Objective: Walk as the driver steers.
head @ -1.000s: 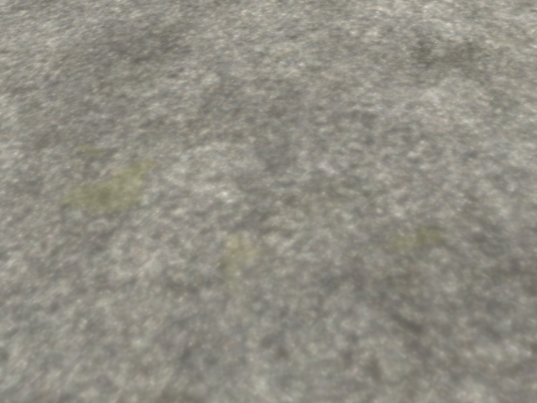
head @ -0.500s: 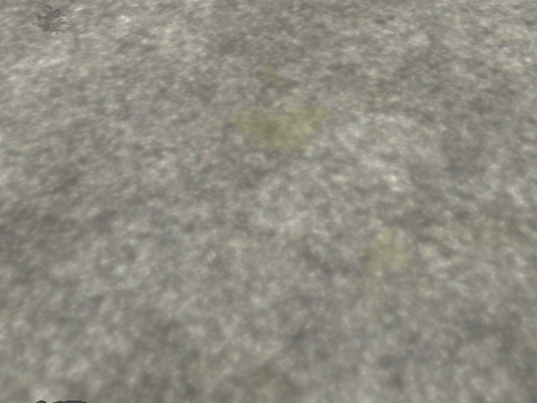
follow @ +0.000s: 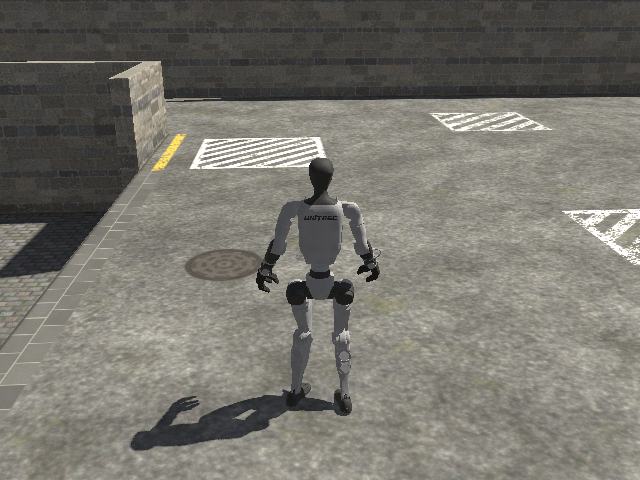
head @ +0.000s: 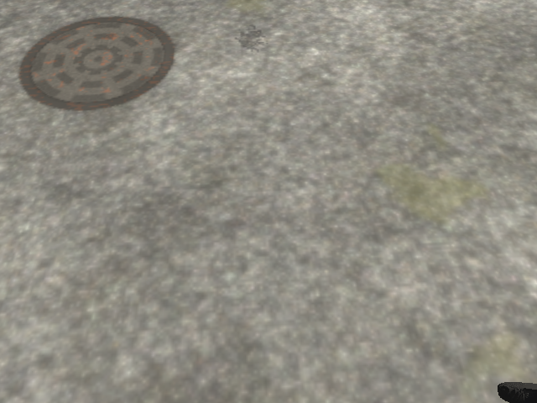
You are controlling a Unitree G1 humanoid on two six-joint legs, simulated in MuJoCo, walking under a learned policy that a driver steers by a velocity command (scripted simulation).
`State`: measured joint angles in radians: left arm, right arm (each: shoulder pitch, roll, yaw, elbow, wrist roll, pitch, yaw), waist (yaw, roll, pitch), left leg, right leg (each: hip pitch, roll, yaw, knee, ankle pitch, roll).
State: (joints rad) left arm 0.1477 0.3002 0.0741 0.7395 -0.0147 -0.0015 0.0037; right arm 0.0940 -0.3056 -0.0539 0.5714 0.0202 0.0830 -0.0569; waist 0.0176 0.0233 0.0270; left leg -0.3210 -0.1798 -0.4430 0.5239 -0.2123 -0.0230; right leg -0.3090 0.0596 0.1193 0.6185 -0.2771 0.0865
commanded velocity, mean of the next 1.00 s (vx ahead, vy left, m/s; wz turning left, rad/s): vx -0.03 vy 0.00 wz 0.08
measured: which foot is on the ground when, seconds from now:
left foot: down 0.00-0.02, up 0.04-0.40, down 0.42-1.00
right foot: down 0.00-1.00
